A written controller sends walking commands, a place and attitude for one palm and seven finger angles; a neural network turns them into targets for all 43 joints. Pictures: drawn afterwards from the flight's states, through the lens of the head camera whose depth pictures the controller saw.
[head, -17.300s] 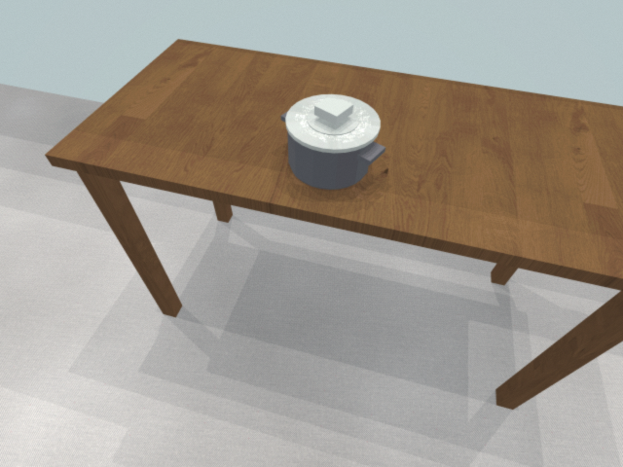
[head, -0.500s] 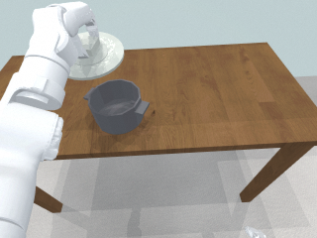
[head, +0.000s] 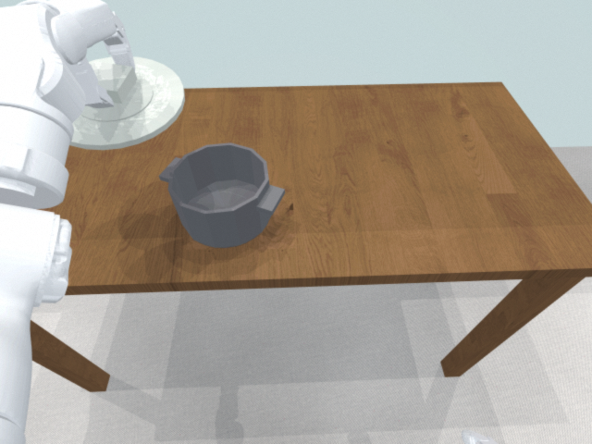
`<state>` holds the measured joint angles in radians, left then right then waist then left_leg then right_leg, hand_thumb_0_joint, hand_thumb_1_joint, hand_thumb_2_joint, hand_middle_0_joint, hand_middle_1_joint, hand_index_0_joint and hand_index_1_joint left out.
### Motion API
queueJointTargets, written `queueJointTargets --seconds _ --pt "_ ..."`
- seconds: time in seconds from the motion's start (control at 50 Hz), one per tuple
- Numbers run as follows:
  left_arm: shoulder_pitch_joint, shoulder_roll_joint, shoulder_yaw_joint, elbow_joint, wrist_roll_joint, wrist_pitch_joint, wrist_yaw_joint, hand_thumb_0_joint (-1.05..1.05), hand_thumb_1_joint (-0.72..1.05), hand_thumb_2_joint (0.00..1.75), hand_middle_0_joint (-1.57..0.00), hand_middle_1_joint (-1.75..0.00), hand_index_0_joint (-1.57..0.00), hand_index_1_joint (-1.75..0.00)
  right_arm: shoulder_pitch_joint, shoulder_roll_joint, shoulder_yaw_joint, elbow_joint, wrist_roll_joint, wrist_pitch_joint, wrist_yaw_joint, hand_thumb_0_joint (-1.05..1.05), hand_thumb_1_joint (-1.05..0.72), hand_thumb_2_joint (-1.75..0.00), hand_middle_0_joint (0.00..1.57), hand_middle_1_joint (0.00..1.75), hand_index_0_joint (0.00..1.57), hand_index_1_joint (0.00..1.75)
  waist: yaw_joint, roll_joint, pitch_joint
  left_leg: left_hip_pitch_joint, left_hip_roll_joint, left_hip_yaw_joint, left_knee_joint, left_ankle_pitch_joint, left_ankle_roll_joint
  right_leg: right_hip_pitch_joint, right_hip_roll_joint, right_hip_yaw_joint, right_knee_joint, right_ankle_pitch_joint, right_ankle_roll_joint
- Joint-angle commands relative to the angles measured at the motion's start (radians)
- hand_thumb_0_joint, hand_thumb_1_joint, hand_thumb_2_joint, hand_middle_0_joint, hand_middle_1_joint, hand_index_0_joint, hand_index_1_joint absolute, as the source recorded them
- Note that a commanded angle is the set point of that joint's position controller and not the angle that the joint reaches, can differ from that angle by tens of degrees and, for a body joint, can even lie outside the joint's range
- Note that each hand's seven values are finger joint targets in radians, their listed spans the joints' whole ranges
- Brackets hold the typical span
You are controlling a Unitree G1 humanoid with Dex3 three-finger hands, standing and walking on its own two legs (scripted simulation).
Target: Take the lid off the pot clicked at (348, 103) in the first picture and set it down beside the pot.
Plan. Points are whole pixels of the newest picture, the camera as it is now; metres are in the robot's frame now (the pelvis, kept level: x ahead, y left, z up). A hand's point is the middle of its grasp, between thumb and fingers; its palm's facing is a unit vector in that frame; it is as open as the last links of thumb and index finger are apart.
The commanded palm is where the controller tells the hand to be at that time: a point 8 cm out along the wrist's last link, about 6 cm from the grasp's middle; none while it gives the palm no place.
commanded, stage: move the lid sideways beside the pot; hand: left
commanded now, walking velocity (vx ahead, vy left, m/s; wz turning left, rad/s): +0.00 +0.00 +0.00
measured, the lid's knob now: (108, 82) +0.51 +0.22 +0.23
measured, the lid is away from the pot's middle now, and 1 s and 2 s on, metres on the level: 0.11 0.21 0.22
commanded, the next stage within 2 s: lower the lid onto the table in 1.24 s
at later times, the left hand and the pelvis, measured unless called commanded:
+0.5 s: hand (43, 83) +0.47 +0.27 +0.25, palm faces -0.25 -0.06 -0.97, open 8.6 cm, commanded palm +0.47 +0.27 +0.32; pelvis +0.00 +0.01 +0.00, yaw +0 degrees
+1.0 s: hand (3, 93) +0.46 +0.31 +0.25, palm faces -0.28 -0.09 -0.96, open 8.6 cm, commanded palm +0.48 +0.32 +0.32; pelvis +0.00 +0.00 +0.00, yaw +0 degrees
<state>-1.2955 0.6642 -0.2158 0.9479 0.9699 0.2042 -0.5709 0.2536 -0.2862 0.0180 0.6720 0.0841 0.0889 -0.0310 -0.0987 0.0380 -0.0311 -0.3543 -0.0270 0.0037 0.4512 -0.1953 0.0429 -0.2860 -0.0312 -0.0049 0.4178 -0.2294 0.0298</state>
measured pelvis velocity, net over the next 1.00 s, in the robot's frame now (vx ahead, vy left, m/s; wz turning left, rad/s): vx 0.00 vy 0.00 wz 0.00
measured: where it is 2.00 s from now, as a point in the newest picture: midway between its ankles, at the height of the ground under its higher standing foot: outside the picture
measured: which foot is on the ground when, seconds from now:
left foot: down 0.00-1.00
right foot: down 0.00-1.00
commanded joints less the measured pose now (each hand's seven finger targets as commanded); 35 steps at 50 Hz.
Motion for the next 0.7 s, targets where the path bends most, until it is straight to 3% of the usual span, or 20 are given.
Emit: queueJointTargets --seconds 0.0,0.04,0.08,0.14,0.18,0.2,0.22,0.26,0.28,0.32,0.36,0.38,0.42,0.44,0.48,0.52,0.56,0.58,0.64,0.68 --pt "-0.607 0.248 0.085 -0.245 0.015 -0.018 0.058 0.00 0.57 1.05 -0.90 -1.11 -0.75 -1.01 -0.001 -0.146 -0.053 -0.109 -0.005 -0.028 -0.008 0.00 -0.90 -0.90 0.20 0.30 0.20 0.30 0.002 0.053 -0.461 0.385 -0.006 -0.049 0.017 0.404 0.033 -0.012 0.065 -0.049 -0.025 0.288 -0.069" --pt "-0.602 0.283 0.110 -0.235 0.016 -0.018 0.054 0.00 0.57 1.05 -0.90 -1.11 -0.75 -1.01 -0.002 -0.149 -0.052 -0.108 -0.003 -0.023 -0.007 0.00 -0.90 -0.90 0.20 0.30 0.20 0.30 0.005 0.041 -0.457 0.375 -0.009 -0.046 0.013 0.376 0.036 -0.005 0.066 -0.050 -0.026 0.278 -0.070" --pt "-0.581 0.214 0.052 -0.224 -0.004 -0.017 0.050 0.00 0.57 1.05 -0.90 -1.11 -0.75 -1.01 -0.008 -0.155 -0.051 -0.112 0.001 -0.020 -0.005 0.00 -0.90 -0.90 0.20 0.30 0.20 0.30 -0.005 0.070 -0.421 0.371 -0.009 -0.048 0.010 0.385 0.032 -0.036 0.061 -0.054 -0.035 0.267 -0.074" --pt "-0.581 0.261 0.078 -0.167 0.013 -0.014 0.047 0.00 0.57 1.05 -0.90 -1.11 -0.75 -1.01 0.002 -0.153 -0.046 -0.096 0.002 -0.012 -0.007 0.00 -0.90 -0.90 0.20 0.30 0.20 0.30 -0.003 0.003 -0.378 0.318 -0.010 -0.043 -0.004 0.288 0.034 -0.031 0.069 -0.061 -0.039 0.225 -0.070" --pt "-0.586 0.244 0.062 -0.191 0.000 -0.024 0.051 0.00 0.57 1.05 -0.90 -1.11 -0.75 -1.01 -0.002 -0.161 -0.049 -0.106 0.003 -0.012 -0.007 0.00 -0.90 -0.90 0.20 0.30 0.20 0.30 -0.006 0.032 -0.401 0.336 -0.009 -0.048 0.000 0.323 0.033 -0.032 0.063 -0.059 -0.041 0.235 -0.075" --pt "-0.621 0.291 0.093 -0.214 0.018 -0.030 0.053 0.00 0.57 1.05 -0.90 -1.11 -0.75 -1.01 0.007 -0.156 -0.048 -0.099 -0.002 -0.014 -0.009 0.00 -0.90 -0.90 0.20 0.30 0.20 0.30 -0.002 0.009 -0.436 0.343 -0.007 -0.048 0.000 0.311 0.033 -0.010 0.068 -0.057 -0.035 0.236 -0.069" --pt "-0.633 0.284 0.081 -0.208 0.021 -0.036 0.051 0.00 0.57 1.05 -0.90 -1.11 -0.75 -1.01 0.001 -0.156 -0.047 -0.099 0.000 -0.013 -0.012 0.00 -0.90 -0.90 0.20 0.30 0.20 0.30 -0.005 0.032 -0.437 0.348 -0.007 -0.044 0.002 0.307 0.036 -0.019 0.068 -0.056 -0.037 0.232 -0.070" --pt "-0.638 0.331 0.114 -0.225 0.023 -0.049 0.055 0.00 0.57 1.05 -0.90 -1.11 -0.75 -1.01 0.007 -0.155 -0.048 -0.103 -0.002 -0.019 -0.017 0.00 -0.90 -0.90 0.20 0.30 0.20 0.30 0.001 0.039 -0.458 0.357 -0.010 -0.043 0.001 0.291 0.039 -0.004 0.067 -0.053 -0.039 0.225 -0.070" --pt "-0.600 0.344 0.121 -0.211 0.013 -0.058 0.059 0.00 0.57 1.05 -0.90 -1.11 -0.75 -1.01 0.010 -0.164 -0.047 -0.106 0.000 -0.018 -0.018 0.00 -0.90 -0.90 0.20 0.30 0.20 0.30 0.000 0.045 -0.451 0.344 -0.008 -0.046 0.002 0.313 0.037 0.008 0.063 -0.051 -0.044 0.241 -0.074" --pt "-0.574 0.349 0.122 -0.120 0.020 -0.059 0.051 0.00 0.57 1.05 -0.90 -1.11 -0.75 -1.01 0.019 -0.161 -0.041 -0.087 0.002 -0.012 -0.023 0.00 -0.90 -0.90 0.20 0.30 0.20 0.30 -0.001 -0.001 -0.390 0.288 -0.009 -0.034 -0.008 0.246 0.040 0.005 0.068 -0.056 -0.044 0.221 -0.068" --pt "-0.597 0.336 0.103 -0.141 0.020 -0.060 0.049 0.00 0.57 1.05 -0.90 -1.11 -0.75 -1.01 0.012 -0.160 -0.043 -0.092 0.007 -0.010 -0.022 0.00 -0.90 -0.90 0.20 0.30 0.20 0.30 -0.002 0.024 -0.383 0.300 -0.006 -0.036 -0.016 0.231 0.036 -0.014 0.068 -0.060 -0.045 0.194 -0.070" --pt "-0.610 0.309 0.077 -0.186 0.007 -0.067 0.051 0.00 0.57 1.05 -0.90 -1.11 -0.75 -1.01 0.009 -0.168 -0.047 -0.100 0.009 -0.011 -0.020 0.00 -0.90 -0.90 0.20 0.30 0.20 0.30 -0.005 0.063 -0.397 0.329 -0.002 -0.040 -0.009 0.284 0.033 -0.023 0.062 -0.058 -0.051 0.213 -0.073" --pt "-0.649 0.321 0.088 -0.230 0.028 -0.076 0.053 0.00 0.57 1.05 -0.90 -1.11 -0.75 -1.01 0.019 -0.158 -0.049 -0.096 0.000 -0.015 -0.020 0.00 -0.90 -0.90 0.20 0.30 0.20 0.30 -0.003 0.107 -0.442 0.376 0.000 -0.049 0.007 0.340 0.033 -0.035 0.071 -0.060 -0.043 0.217 -0.073" --pt "-0.619 0.344 0.105 -0.206 0.032 -0.076 0.055 0.00 0.57 1.05 -0.90 -1.11 -0.75 -1.01 0.022 -0.157 -0.047 -0.094 0.002 -0.013 -0.022 0.00 -0.90 -0.90 0.20 0.30 0.20 0.30 -0.002 0.097 -0.429 0.369 0.001 -0.049 0.007 0.336 0.033 -0.037 0.073 -0.060 -0.046 0.208 -0.073" --pt "-0.590 0.329 0.100 -0.235 0.014 -0.086 0.053 0.00 0.57 1.05 -0.90 -1.11 -0.75 -1.01 0.027 -0.165 -0.052 -0.101 0.004 -0.014 -0.020 0.00 -0.90 -0.90 0.20 0.30 0.20 0.30 -0.002 0.122 -0.444 0.388 0.004 -0.054 0.015 0.391 0.031 -0.036 0.067 -0.059 -0.049 0.232 -0.076" --pt "-0.579 0.339 0.108 -0.185 0.023 -0.086 0.045 0.00 0.57 1.05 -0.90 -1.11 -0.75 -1.01 0.031 -0.162 -0.048 -0.089 0.003 -0.007 -0.020 0.00 -0.90 -0.90 0.20 0.30 0.20 0.30 -0.001 0.074 -0.416 0.352 0.001 -0.049 0.008 0.336 0.034 -0.034 0.075 -0.064 -0.047 0.213 -0.071" --pt "-0.554 0.393 0.145 -0.163 0.022 -0.086 0.043 0.00 0.57 1.05 -0.90 -1.11 -0.75 -1.01 0.030 -0.168 -0.048 -0.090 0.006 -0.005 -0.022 0.00 -0.90 -0.90 0.20 0.30 0.20 0.30 0.005 0.050 -0.410 0.327 -0.003 -0.038 0.003 0.296 0.039 -0.011 0.073 -0.060 -0.047 0.214 -0.070" --pt "-0.518 0.406 0.154 -0.151 0.011 -0.093 0.047 0.00 0.57 1.05 -0.90 -1.11 -0.75 -1.01 0.036 -0.178 -0.048 -0.094 0.008 -0.003 -0.023 0.00 -0.90 -0.90 0.20 0.30 0.20 0.30 0.007 0.052 -0.413 0.313 -0.004 -0.038 0.007 0.322 0.039 0.007 0.066 -0.057 -0.049 0.241 -0.073" --pt "-0.570 0.445 0.163 -0.175 0.032 -0.103 0.045 0.00 0.57 1.05 -0.90 -1.11 -0.75 -1.01 0.027 -0.171 -0.045 -0.092 0.010 0.004 -0.026 0.00 -0.90 -0.90 0.20 0.30 0.20 0.30 0.008 0.044 -0.412 0.310 0.001 -0.034 0.001 0.299 0.040 0.013 0.072 -0.059 -0.044 0.233 -0.069" --pt "-0.564 0.411 0.132 -0.181 0.021 -0.110 0.048 0.00 0.57 1.05 -0.90 -1.11 -0.75 -1.01 0.032 -0.175 -0.048 -0.099 0.013 0.002 -0.027 0.00 -0.90 -0.90 0.20 0.30 0.20 0.30 -0.002 0.084 -0.405 0.327 0.002 -0.040 0.011 0.333 0.039 -0.008 0.068 -0.059 -0.051 0.231 -0.073"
